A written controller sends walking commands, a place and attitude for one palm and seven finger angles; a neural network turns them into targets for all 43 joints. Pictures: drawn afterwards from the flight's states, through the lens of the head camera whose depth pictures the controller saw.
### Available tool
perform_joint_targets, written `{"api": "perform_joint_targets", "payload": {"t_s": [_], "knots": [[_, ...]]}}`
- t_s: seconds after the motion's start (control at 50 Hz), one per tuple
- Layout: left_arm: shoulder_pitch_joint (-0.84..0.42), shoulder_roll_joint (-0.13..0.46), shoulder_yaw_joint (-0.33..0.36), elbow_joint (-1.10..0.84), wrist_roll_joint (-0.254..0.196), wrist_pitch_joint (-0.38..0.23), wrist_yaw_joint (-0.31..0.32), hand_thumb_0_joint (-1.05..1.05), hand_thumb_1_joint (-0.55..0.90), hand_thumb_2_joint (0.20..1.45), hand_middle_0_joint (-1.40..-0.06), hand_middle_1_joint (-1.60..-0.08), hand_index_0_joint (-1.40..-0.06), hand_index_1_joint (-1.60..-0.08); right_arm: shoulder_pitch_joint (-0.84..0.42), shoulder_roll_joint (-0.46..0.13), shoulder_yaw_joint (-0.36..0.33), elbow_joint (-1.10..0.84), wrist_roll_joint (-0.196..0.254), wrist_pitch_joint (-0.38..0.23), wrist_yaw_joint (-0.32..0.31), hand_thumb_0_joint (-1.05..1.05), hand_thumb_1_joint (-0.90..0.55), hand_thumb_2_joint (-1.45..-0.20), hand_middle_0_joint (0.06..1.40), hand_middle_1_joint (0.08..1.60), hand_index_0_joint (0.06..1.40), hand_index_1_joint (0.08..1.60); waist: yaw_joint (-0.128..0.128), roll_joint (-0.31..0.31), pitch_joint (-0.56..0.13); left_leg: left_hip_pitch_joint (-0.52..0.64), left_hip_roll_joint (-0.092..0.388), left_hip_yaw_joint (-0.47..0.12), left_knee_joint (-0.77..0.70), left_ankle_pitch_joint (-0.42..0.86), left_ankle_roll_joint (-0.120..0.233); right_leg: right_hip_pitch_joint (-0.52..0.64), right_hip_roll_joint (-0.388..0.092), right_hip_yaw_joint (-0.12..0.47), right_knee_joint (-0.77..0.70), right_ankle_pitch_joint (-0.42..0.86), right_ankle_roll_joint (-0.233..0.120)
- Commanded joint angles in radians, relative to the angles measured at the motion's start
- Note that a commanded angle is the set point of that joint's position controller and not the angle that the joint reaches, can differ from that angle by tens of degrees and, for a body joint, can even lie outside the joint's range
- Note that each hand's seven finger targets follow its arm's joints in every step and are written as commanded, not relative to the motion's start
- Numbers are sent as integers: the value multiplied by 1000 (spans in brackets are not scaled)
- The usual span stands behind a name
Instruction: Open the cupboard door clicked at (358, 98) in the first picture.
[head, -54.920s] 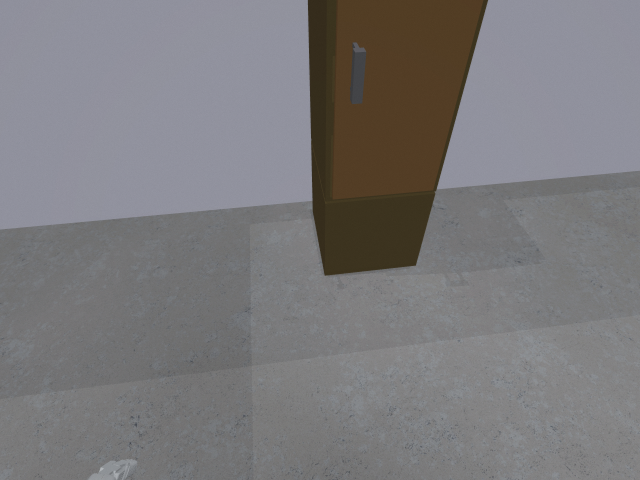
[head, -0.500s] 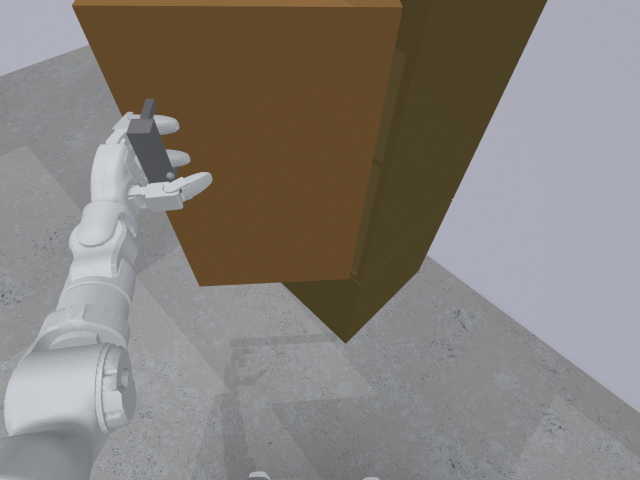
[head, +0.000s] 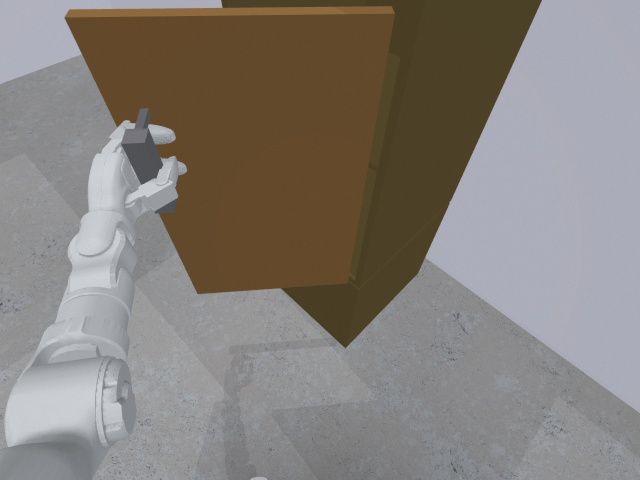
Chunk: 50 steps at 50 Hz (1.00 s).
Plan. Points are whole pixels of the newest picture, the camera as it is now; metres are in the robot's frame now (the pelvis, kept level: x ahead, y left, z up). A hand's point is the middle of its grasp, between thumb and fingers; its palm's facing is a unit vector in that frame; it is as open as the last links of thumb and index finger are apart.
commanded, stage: pull the door open along its arc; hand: left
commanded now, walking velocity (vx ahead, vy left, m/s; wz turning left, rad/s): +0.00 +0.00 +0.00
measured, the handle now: (155, 162) +0.50 +0.21 +0.11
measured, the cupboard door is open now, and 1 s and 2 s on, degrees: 50 93 92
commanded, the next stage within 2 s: open thumb and fingers to let go in 1.04 s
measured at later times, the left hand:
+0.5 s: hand (195, 263) +0.33 +0.13 +0.12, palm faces +0.16 -0.98 +0.09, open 6.5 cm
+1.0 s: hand (272, 318) +0.27 +0.05 +0.12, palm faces +0.37 -0.93 -0.01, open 6.6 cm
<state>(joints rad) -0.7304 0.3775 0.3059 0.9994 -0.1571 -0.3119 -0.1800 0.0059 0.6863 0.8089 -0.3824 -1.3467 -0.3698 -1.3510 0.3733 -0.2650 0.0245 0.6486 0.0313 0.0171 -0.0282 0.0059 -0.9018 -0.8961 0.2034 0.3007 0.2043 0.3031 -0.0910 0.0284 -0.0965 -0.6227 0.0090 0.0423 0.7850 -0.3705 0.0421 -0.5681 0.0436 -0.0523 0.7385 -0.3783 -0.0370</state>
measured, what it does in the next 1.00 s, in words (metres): stands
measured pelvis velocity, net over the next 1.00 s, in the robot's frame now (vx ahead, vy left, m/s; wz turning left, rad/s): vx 0.01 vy -0.04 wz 0.05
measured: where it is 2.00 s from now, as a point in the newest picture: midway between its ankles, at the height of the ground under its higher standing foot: outside the picture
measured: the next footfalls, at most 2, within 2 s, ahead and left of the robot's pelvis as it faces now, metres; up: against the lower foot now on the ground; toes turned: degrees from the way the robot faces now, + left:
none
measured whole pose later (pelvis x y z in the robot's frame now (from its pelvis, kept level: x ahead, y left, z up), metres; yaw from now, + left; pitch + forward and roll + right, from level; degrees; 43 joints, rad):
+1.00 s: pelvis +0.01 -0.04 +0.01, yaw +3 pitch +1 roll +1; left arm 0.27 -0.06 -0.26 -0.22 0.04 0.05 0.51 0.01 0.63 0.69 -0.30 -1.31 -0.32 -1.33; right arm 0.20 -0.20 0.02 0.56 -0.04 0.10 0.01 0.01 -0.90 -0.90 0.20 0.30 0.20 0.30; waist -0.01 0.05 -0.07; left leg -0.33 0.01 -0.01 0.66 -0.35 -0.01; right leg -0.29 0.05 -0.09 0.66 -0.40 -0.09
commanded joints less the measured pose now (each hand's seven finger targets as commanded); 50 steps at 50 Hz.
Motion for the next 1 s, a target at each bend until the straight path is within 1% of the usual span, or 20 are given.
{"api": "perform_joint_targets", "payload": {"t_s": [0.0,0.04,0.08,0.1,0.2,0.28,0.32,0.34,0.36,0.38,0.4,0.46,0.5,0.54,0.56,0.62,0.68,0.78,0.9,0.98], "knots": [[-332,216,28,-268,-18,-69,-26,0,900,900,-400,-1350,-400,-1350,56,-158,-59,-111,8,-27,-8,0,-900,-900,200,300,200,300,24,62,-392,320,-4,-74,-66,403,-7,104,6,37,-66,402,5],[-279,205,25,-327,-30,-62,-31,0,900,900,-400,-1350,-400,-1350,42,-154,-61,-124,11,-27,-6,0,-900,-900,200,300,200,300,36,62,-404,333,-2,-69,-70,432,-7,128,7,37,-68,429,6],[-196,195,31,-384,-46,-54,-34,0,900,900,-400,-1350,-400,-1350,34,-153,-63,-141,12,-30,-2,0,-900,-900,200,300,200,300,48,20,-417,330,-2,-63,-71,473,-2,172,7,38,-67,482,9],[-149,185,22,-417,-51,-47,-37,0,900,900,-400,-1350,-400,-1350,23,-150,-63,-151,16,-30,-1,0,-900,-900,200,300,200,300,55,33,-405,327,-2,-58,-75,471,-2,180,6,40,-71,485,9],[125,127,8,-613,-85,-9,-41,0,900,900,-400,-1350,-400,-1350,-36,-135,-61,-204,23,-43,8,0,-900,-900,200,300,200,300,92,-12,-352,300,-8,-31,-102,482,9,265,-4,45,-85,574,16],[342,79,-7,-835,-101,22,-23,0,900,900,-400,-1350,-400,-1350,-94,-116,-60,-239,26,-63,13,0,-900,-900,200,300,200,300,121,30,-332,335,-7,-25,-122,521,5,297,-11,44,-91,597,17],[433,60,-11,-911,-106,46,-8,0,900,900,-400,-1350,-400,-1350,-117,-110,-57,-250,25,-70,13,0,-900,-900,200,300,200,300,123,-5,-301,334,-7,-23,-135,498,3,302,-12,40,-101,594,21],[412,32,119,-1000,-161,69,134,0,900,900,-400,-1350,-400,-1350,-170,-73,-55,-255,22,-82,16,0,-900,-900,200,300,200,300,204,-35,-292,292,-17,-19,-145,463,-8,320,-10,22,-113,551,17],[486,-23,46,-1007,-130,90,207,0,900,900,-400,-1350,-400,-1350,-183,-78,-48,-250,13,-89,18,0,-900,-900,200,300,200,300,175,-63,-242,287,-13,-22,-157,431,-11,319,-10,19,-118,528,19],[550,-68,21,-1032,-122,109,247,0,900,900,-400,-1350,-400,-1350,-194,-77,-48,-251,12,-89,23,0,-900,-900,200,300,200,300,163,-54,-197,284,-10,-26,-168,403,-16,295,-11,12,-125,489,19],[579,-78,18,-1040,-104,126,285,0,900,900,-400,-1350,-400,-1350,-198,-77,-47,-245,8,-85,26,0,-900,-900,200,300,200,300,156,-68,-182,281,-12,-25,-170,389,-17,290,-13,11,-128,476,19],[585,-122,-42,-1160,-28,166,406,0,900,900,-400,-1350,-400,-1350,-227,-66,-45,-245,-14,-63,26,0,-900,-900,200,300,200,300,148,-46,-196,299,-16,-22,-166,366,-16,310,-23,24,-136,451,19],[581,-184,-101,-1202,10,203,480,0,900,900,-400,-1350,-400,-1350,-250,-50,-38,-245,-25,-47,25,0,-900,-900,200,300,200,300,139,-24,-197,313,-18,-21,-167,341,-19,309,-33,30,-145,433,19],[585,-239,-152,-1229,45,239,549,0,900,900,-400,-1350,-400,-1350,-269,-38,-32,-245,-37,-29,22,0,-900,-900,200,300,200,300,133,-32,-183,316,-19,-25,-168,320,-20,315,-39,36,-159,417,20],[604,-260,-177,-1235,67,256,584,0,900,900,-400,-1350,-400,-1350,-275,-37,-31,-245,-43,-21,20,0,-900,-900,200,300,200,300,125,-78,-172,311,-18,-31,-164,306,-17,318,-42,42,-173,407,25],[636,-336,-260,-1283,131,301,681,0,900,900,-400,-1350,-400,-1350,-303,-25,-26,-248,-57,4,21,0,-900,-900,200,300,200,300,122,-62,-171,322,-20,-35,-161,290,-18,320,-57,49,-184,403,27],[688,-393,-354,-1312,168,322,707,0,900,900,-400,-1350,-400,-1350,-309,-25,-26,-249,-67,25,23,0,-900,-900,200,300,200,300,103,-74,-158,323,-19,-42,-155,288,-19,327,-69,60,-188,451,30],[745,-456,-469,-1367,202,310,698,0,900,900,-400,-1350,-400,-1350,-322,-15,-27,-257,-73,41,21,0,-900,-900,200,300,200,300,91,-97,-137,338,-19,-55,-151,289,-18,339,-84,75,-194,516,37],[889,-536,-593,-1457,232,290,692,0,900,900,-400,-1350,-400,-1350,-333,-3,-33,-276,-71,31,32,0,-900,-900,200,300,200,300,105,-110,-139,355,-22,-65,-138,294,-14,349,-90,77,-191,522,34],[1020,-583,-649,-1504,202,292,678,0,900,900,-400,-1350,-400,-1350,-347,5,-28,-284,-62,12,45,0,-900,-900,200,300,200,300,111,-114,-115,355,-24,-67,-124,281,-14,353,-96,78,-210,530,37]]}}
